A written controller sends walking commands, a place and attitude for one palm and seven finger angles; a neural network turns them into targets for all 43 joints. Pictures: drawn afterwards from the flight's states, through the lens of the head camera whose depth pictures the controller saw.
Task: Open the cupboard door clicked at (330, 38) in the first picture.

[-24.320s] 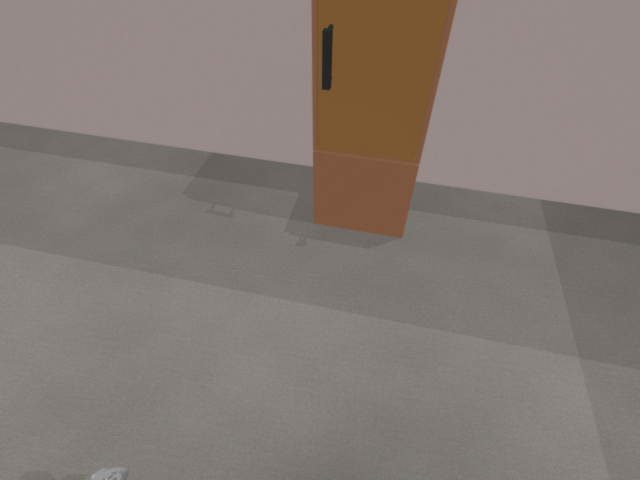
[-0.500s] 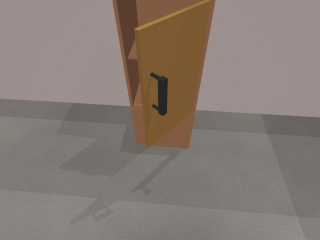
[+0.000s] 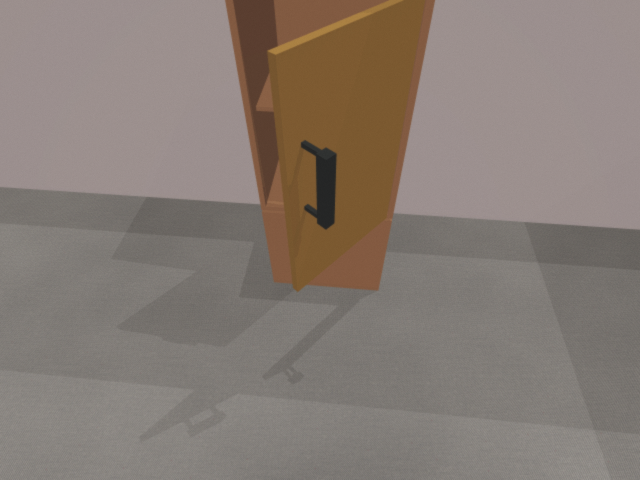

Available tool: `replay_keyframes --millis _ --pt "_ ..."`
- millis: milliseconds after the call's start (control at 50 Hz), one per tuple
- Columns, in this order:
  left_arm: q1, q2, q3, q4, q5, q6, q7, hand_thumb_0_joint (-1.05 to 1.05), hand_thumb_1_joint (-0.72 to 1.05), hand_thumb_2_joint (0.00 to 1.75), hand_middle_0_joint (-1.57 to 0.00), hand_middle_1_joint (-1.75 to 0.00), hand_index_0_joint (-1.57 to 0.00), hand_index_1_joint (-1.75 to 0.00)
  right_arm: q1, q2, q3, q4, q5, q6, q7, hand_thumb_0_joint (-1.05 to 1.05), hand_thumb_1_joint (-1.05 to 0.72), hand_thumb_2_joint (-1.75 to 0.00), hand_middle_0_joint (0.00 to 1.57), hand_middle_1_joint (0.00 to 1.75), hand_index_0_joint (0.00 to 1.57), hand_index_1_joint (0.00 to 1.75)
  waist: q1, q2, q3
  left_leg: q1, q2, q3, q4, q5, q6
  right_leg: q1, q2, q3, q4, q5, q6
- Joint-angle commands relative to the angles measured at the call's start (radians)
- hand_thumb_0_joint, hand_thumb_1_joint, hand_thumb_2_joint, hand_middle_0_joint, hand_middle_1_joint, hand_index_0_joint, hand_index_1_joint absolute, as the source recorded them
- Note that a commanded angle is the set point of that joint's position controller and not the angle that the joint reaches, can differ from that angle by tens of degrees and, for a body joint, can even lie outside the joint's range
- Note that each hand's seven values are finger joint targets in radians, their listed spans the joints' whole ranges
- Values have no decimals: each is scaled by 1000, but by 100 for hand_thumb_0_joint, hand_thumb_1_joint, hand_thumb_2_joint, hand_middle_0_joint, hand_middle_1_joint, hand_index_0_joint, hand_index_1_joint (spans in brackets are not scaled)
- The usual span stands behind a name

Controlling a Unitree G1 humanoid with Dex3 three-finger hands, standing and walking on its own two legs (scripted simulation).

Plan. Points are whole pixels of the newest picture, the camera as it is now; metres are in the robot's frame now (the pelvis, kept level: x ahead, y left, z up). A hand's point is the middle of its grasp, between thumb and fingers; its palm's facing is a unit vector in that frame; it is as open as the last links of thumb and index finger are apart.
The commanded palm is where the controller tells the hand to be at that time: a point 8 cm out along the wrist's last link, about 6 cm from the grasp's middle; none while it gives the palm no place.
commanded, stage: look to check the result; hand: left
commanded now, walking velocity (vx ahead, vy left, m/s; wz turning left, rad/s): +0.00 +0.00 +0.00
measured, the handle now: (317, 185) +0.60 +0.05 -0.01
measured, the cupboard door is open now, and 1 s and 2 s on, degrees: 51 51 51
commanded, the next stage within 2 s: walk to a spot facing it in 0.10 s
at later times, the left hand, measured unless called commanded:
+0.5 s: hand out of the picture +0.05 +0.20 -0.18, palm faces -0.05 -0.97 -0.23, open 7.4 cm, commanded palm none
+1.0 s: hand out of the picture +0.12 +0.16 -0.17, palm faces -0.31 -0.91 -0.27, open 7.4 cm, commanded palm none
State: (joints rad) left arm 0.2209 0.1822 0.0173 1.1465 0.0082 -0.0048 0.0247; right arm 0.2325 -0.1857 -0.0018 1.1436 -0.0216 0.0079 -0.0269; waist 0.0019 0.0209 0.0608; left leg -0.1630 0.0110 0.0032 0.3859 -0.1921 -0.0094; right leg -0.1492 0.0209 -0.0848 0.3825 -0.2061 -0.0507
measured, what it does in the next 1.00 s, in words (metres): lifts its left foot, turning right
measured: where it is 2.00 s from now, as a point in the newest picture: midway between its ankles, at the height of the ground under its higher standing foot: outside the picture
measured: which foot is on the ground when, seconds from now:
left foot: down 0.00-0.74, up 0.76-1.00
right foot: down 0.00-1.00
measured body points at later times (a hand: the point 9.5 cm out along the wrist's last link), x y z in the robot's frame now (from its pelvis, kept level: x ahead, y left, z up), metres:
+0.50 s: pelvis +0.01 +0.00 -0.01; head +0.03 -0.01 +0.44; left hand +0.06 +0.25 -0.16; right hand +0.02 -0.24 -0.16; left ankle +0.01 +0.13 -0.74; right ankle +0.00 -0.08 -0.74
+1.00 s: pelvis +0.00 -0.02 -0.01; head +0.05 -0.05 +0.44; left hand +0.14 +0.20 -0.15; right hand +0.01 -0.30 -0.15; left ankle +0.04 +0.12 -0.70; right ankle -0.02 -0.12 -0.74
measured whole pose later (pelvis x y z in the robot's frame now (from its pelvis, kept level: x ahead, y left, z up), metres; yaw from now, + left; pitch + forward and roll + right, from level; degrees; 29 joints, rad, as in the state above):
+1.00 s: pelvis +0.00 -0.02 -0.01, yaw -22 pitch +1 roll +2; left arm 0.21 0.21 0.08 0.94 0.03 0.05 0.01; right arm 0.10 -0.22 -0.06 0.91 0.00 0.04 -0.03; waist 0.03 -0.02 0.11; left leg -0.39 0.03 0.02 0.85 -0.44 -0.05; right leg -0.30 0.05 0.13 0.52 -0.24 -0.04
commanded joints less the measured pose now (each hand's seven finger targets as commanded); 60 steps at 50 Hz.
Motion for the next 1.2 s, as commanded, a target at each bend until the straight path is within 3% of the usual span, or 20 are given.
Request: replay_keyframes --millis 0,200,440,480,520,560,640,680,700,720,740,760,820,860,940,1020,1060,1080,1140,1180 --pt "17 152 26 -32 -1 -19 4 0 90 90 -20 -30 -20 -30 38 -120 -18 -28 0 -18 -7 0 -90 -90 20 30 20 30 -5 -12 -6 -16 89 -77 -72 96 37 -4 -138 128 -96 39 -7" --pt "-12 180 28 -40 -1 -24 3 0 90 90 -20 -30 -20 -30 -2 -152 -20 -31 0 -19 -5 0 -90 -90 20 30 20 30 -4 -26 -25 9 92 -72 -79 123 33 21 -145 129 -104 104 -4" --pt "-15 182 78 -144 11 35 -9 0 90 90 -20 -30 -20 -30 39 -123 -61 -121 2 14 -26 0 -90 -90 20 30 20 30 -23 -64 -25 -9 105 50 97 -28 17 -137 -151 279 3 179 -43" --pt "-32 164 80 -170 11 40 -15 0 90 90 -20 -30 -20 -30 44 -139 -68 -136 -2 11 -28 0 -90 -90 20 30 20 30 -25 7 -16 5 161 -7 36 -42 43 -201 -90 251 68 109 -20" --pt "-41 131 79 -200 12 44 -26 0 90 90 -20 -30 -20 -30 57 -189 -80 -151 -9 2 -32 0 -90 -90 20 30 20 30 -25 162 -19 18 311 -146 -86 -10 119 -262 -2 142 298 -2 16" --pt "-59 121 86 -229 13 55 -31 0 90 90 -20 -30 -20 -30 58 -202 -82 -169 -12 -7 -36 0 -90 -90 20 30 20 30 -17 181 -29 17 433 -195 -139 120 213 -325 -22 116 612 -323 37" --pt "-26 86 80 -239 10 48 -46 0 90 90 -20 -30 -20 -30 -7 -211 -85 -198 -22 -10 -31 0 -90 -90 20 30 20 30 14 142 -56 10 353 5 1 324 147 -209 -51 57 424 -292 42" --pt "38 106 88 -223 12 42 -45 0 90 90 -20 -30 -20 -30 -14 -216 -92 -204 -13 -3 -26 0 -90 -90 20 30 20 30 38 81 -61 -60 299 77 120 228 84 -73 -26 18 222 -94 39" --pt "83 152 98 -215 16 34 -39 0 90 90 -20 -30 -20 -30 -28 -200 -94 -220 -4 3 -22 0 -90 -90 20 30 20 30 61 -35 -48 -148 221 130 266 70 24 6 -77 116 52 98 15" --pt "100 277 122 -215 27 23 -22 0 90 90 -20 -30 -20 -30 -29 -120 -85 -257 9 6 -13 0 -90 -90 20 30 20 30 57 -362 -59 -374 64 214 493 -339 -45 105 -342 518 -64 327 -93" --pt "146 307 122 -214 11 24 -17 0 90 90 -20 -30 -20 -30 -73 -144 -82 -276 8 17 -10 0 -90 -90 20 30 20 30 105 -292 -66 -376 50 75 671 -457 -37 45 -409 581 -82 339 -193" --pt "112 278 125 -220 14 26 -6 0 90 90 -20 -30 -20 -30 -102 -126 -87 -284 9 19 -11 0 -90 -90 20 30 20 30 76 -204 -55 -412 56 17 758 -407 -32 30 -362 580 -60 306 -207" --pt "11 218 110 -254 19 23 4 0 90 90 -20 -30 -20 -30 -101 -118 -79 -275 10 14 -11 0 -90 -90 20 30 20 30 25 -189 -84 -385 69 -12 723 -295 -46 22 -264 447 9 414 -171" --pt "15 227 111 -258 22 20 5 0 90 90 -20 -30 -20 -30 -96 -98 -74 -277 15 13 -8 0 -90 -90 20 30 20 30 21 -111 -114 -314 49 4 600 -290 -50 26 -248 444 24 455 -166" --pt "14 248 116 -264 23 28 -7 0 90 90 -20 -30 -20 -30 -97 -95 -74 -293 19 12 -9 0 -90 -90 20 30 20 30 22 -173 -93 -247 10 15 427 -249 -41 -18 -208 475 7 363 -150" --pt "-48 218 110 -287 10 37 -12 0 90 90 -20 -30 -20 -30 16 -127 -77 -272 22 -8 -22 0 -90 -90 20 30 20 30 -45 -149 -126 38 24 0 52 -61 -24 -172 -128 455 100 286 -51" --pt "-31 129 84 -330 -1 36 -32 0 90 90 -20 -30 -20 -30 44 -283 -104 -287 -2 -19 -28 0 -90 -90 20 30 20 30 -44 303 -138 188 449 -410 -128 88 149 -449 59 182 452 -359 67" --pt "-68 165 92 -360 9 32 -41 0 90 90 -20 -30 -20 -30 37 -307 -101 -305 -10 -14 -34 0 -90 -90 20 30 20 30 -50 180 -86 32 521 -431 -119 109 234 -438 9 154 639 -413 83" --pt "-72 144 99 -324 14 44 -57 0 90 90 -20 -30 -20 -30 -52 -214 -76 -321 -19 -20 -28 0 -90 -90 20 30 20 30 9 186 -30 -12 335 -139 -47 347 158 -444 -32 121 781 -285 102" --pt "-82 124 85 -332 11 47 -64 0 90 90 -20 -30 -20 -30 -36 -210 -76 -318 -20 -19 -27 0 -90 -90 20 30 20 30 -1 188 -58 32 287 -17 8 482 122 -393 -34 61 658 -277 103"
